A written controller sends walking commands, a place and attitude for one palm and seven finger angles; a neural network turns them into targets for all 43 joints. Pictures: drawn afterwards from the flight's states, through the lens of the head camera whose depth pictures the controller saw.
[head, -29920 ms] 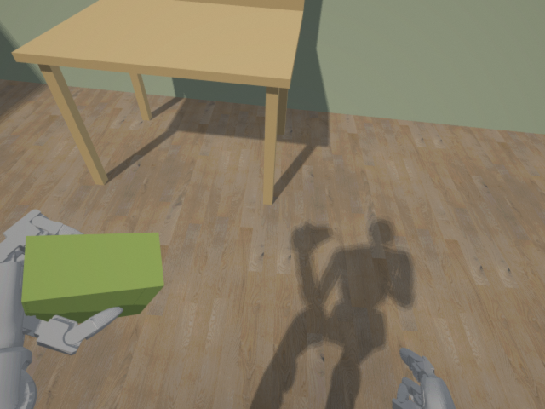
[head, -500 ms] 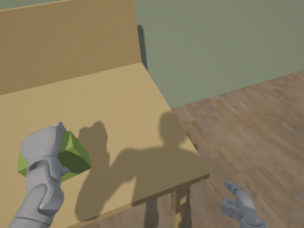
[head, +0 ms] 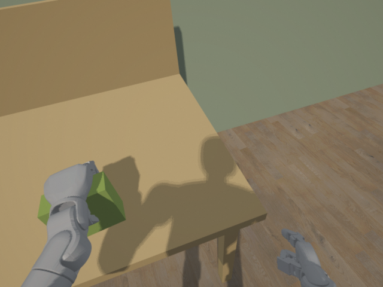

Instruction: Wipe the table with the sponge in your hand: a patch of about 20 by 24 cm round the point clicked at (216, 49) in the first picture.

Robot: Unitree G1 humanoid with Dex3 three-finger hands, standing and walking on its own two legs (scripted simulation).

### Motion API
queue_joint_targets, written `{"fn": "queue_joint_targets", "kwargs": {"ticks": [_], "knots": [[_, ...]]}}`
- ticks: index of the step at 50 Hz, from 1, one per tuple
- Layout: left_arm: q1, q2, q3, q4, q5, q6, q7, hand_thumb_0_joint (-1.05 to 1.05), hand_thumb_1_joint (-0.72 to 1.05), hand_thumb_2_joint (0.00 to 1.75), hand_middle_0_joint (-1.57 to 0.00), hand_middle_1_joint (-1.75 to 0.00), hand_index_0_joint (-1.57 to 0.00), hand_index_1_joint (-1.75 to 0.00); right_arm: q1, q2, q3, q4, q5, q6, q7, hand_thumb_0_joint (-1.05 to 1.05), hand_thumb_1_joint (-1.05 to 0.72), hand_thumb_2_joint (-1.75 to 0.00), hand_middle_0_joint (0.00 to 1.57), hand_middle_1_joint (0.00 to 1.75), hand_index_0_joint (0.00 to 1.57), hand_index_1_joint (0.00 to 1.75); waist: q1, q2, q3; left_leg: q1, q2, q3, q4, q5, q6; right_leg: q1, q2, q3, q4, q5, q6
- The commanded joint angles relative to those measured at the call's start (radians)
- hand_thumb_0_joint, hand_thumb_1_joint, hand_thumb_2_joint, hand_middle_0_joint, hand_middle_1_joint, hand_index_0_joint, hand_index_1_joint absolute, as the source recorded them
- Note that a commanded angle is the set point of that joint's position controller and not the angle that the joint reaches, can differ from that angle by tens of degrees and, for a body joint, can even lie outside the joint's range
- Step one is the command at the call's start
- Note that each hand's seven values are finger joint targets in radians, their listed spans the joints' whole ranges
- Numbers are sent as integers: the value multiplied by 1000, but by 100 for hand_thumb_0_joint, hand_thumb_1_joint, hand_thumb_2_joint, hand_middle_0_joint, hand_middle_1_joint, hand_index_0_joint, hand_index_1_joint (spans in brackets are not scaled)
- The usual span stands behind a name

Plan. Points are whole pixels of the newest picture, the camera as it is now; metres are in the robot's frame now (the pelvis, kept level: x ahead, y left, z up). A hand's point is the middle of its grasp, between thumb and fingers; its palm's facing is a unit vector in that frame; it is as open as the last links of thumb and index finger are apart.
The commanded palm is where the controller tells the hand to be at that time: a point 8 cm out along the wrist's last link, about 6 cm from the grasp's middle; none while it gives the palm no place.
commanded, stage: lower the sponge onto the table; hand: left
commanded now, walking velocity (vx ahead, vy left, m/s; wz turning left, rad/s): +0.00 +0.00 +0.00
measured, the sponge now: (89, 212) +0.25 +0.28 +0.01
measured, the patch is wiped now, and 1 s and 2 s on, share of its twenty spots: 0.00 0.00 0.20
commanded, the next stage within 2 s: wipe forward along the first lane in 0.58 s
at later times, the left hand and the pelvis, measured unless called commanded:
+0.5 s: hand (91, 212) +0.25 +0.27 +0.02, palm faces -0.11 -0.13 -0.98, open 10.2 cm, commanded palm +0.24 +0.27 +0.10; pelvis +0.01 +0.00 +0.00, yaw +0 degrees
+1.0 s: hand (92, 200) +0.28 +0.28 +0.02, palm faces -0.08 -0.07 -0.99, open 10.2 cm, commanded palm +0.26 +0.28 +0.08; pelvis +0.00 -0.01 +0.00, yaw +0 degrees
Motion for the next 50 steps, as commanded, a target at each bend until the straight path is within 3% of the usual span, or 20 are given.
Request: {"fn": "queue_joint_targets", "kwargs": {"ticks": [1, 2, 4, 5, 8, 9, 10, 12, 17, 20, 24, 27, 32, 37, 39, 41, 44, 47, 49, 50], "knots": [[-242, 206, 84, -232, 62, -47, -24, 0, 10, 130, -120, -160, -120, -160, -210, -128, -40, -204, -16, -44, -10, 0, -90, -90, 20, 30, 20, 30, 14, -122, -213, -40, 23, -68, -30, 255, -2, 160, -16, 71, -14, 180, -59], [-280, 205, 83, -258, 69, -85, -16, 0, 10, 130, -120, -160, -120, -160, -197, -125, -42, -202, -21, -46, -13, 0, -90, -90, 20, 30, 20, 30, 10, -94, -241, -24, 25, -68, -25, 264, -1, 160, -14, 74, -11, 188, -60], [-321, 320, 189, -292, 98, -154, 21, 0, 10, 130, -120, -160, -120, -160, -177, -126, -48, -191, -36, -56, -23, 0, -90, -90, 20, 30, 20, 30, 28, -42, -270, -10, 27, -79, -23, 265, -5, 169, 3, 105, -8, 182, -71], [-343, 273, 161, -311, 108, -187, 43, 0, 10, 130, -120, -160, -120, -160, -167, -109, -49, -193, -37, -65, -25, 0, -90, -90, 20, 30, 20, 30, 25, -3, -287, -6, 28, -74, -20, 282, -9, 176, 0, 83, 3, 185, -70], [-276, 259, 182, -272, 123, -227, 113, 0, 10, 130, -120, -160, -120, -160, -144, -108, -64, -168, -40, -78, -23, 0, -90, -90, 20, 30, 20, 30, 38, 49, -262, -1, 33, -72, -13, 333, -35, 150, 8, 88, 3, 227, -83], [-239, 296, 230, -260, 115, -213, 129, 0, 10, 130, -120, -160, -120, -160, -155, -113, -64, -168, -35, -78, -22, 0, -90, -90, 20, 30, 20, 30, 50, 50, -255, -7, 31, -82, -21, 326, -37, 152, 15, 114, -4, 215, -91], [-251, 225, 172, -250, 102, -202, 137, 0, 10, 130, -120, -160, -120, -160, -151, -106, -64, -166, -31, -78, -19, 0, -90, -90, 20, 30, 20, 30, 31, 18, -245, -11, 35, -69, -17, 337, -39, 149, 5, 84, -2, 235, -82], [-188, 178, 140, -195, 72, -158, 141, 0, 10, 130, -120, -160, -120, -160, -170, -115, -68, -159, -19, -75, -12, 0, -90, -90, 20, 30, 20, 30, 28, -27, -207, -25, 34, -64, -18, 329, -41, 134, -3, 82, -12, 249, -75], [-131, 126, 74, -132, 22, -61, 78, 0, 10, 130, -120, -160, -120, -160, -196, -134, -65, -163, -4, -58, -5, 0, -90, -90, 20, 30, 20, 30, 8, -136, -176, -51, 31, -62, -15, 289, -19, 130, -14, 73, -16, 251, -60], [-206, 132, 46, -183, 43, -70, 38, 0, 10, 130, -120, -160, -120, -160, -192, -132, -60, -182, -12, -51, -8, 0, -90, -90, 20, 30, 20, 30, -6, -118, -208, -41, 25, -60, -3, 283, -4, 132, -13, 78, -6, 243, -60], [-251, 255, 152, -234, 85, -167, 58, 0, 10, 130, -120, -160, -120, -160, -158, -129, -65, -176, -34, -62, -19, 0, -90, -90, 20, 30, 20, 30, 18, -61, -268, -17, 23, -71, 12, 304, -4, 144, -1, 104, 8, 260, -69], [-230, 206, 136, -207, 90, -221, 101, 0, 10, 130, -120, -160, -120, -160, -127, -114, -73, -163, -34, -76, -21, 0, -90, -90, 20, 30, 20, 30, 12, -29, -257, -16, 28, -69, 20, 338, -23, 121, 1, 82, 21, 279, -73], [-173, 114, 74, -140, 74, -182, 123, 0, 10, 130, -120, -160, -120, -160, -140, -119, -78, -161, -20, -72, -7, 0, -90, -90, 20, 30, 20, 30, 11, -74, -201, -40, 37, -75, 16, 333, -40, 73, -2, 65, 18, 252, -70], [-244, 151, 85, -112, 88, -135, 126, 0, 10, 130, -120, -160, -120, -160, -153, -125, -73, -160, -18, -59, -8, 0, -90, -90, 20, 30, 20, 30, 10, -76, -240, -42, 30, -65, 20, 314, -31, 95, -7, 66, 27, 251, -71], [-272, 232, 153, -93, 96, -133, 133, 0, 10, 130, -120, -160, -120, -160, -159, -132, -70, -155, -21, -55, -15, 0, -90, -90, 20, 30, 20, 30, 19, -81, -251, -52, 24, -67, 19, 288, -24, 113, -3, 97, 22, 249, -73], [-288, 195, 125, -59, 93, -142, 134, 0, 10, 130, -120, -160, -120, -160, -144, -122, -69, -152, -19, -56, -20, 0, -90, -90, 20, 30, 20, 30, 8, -95, -250, -58, 23, -57, 24, 290, -18, 116, -9, 71, 28, 265, -67], [-341, 225, 145, 29, 91, -142, 128, 0, 10, 130, -120, -160, -120, -160, -138, -131, -65, -132, -12, -50, -27, 0, -90, -90, 20, 30, 20, 30, -4, -117, -208, -87, 21, -60, 16, 231, -17, 77, -2, 92, 10, 202, -67], [-391, 163, 75, 79, 88, -147, 113, 0, 10, 130, -120, -160, -120, -160, -119, -128, -68, -135, -5, -50, -28, 0, -90, -90, 20, 30, 20, 30, -20, -84, -197, -92, 20, -50, 21, 207, -16, 45, -10, 64, 9, 168, -63], [-399, 217, 122, 96, 87, -162, 109, 0, 10, 130, -120, -160, -120, -160, -114, -136, -71, -138, -6, -52, -29, 0, -90, -90, 20, 30, 20, 30, -8, -68, -233, -91, 18, -56, 25, 212, -14, 58, -6, 84, 12, 174, -69], [-418, 204, 106, 98, 87, -176, 105, 0, 10, 130, -120, -160, -120, -160, -96, -134, -72, -138, -7, -52, -31, 0, -90, -90, 20, 30, 20, 30, -21, -61, -246, -93, 18, -54, 33, 217, -13, 64, -10, 64, 21, 184, -66]]}}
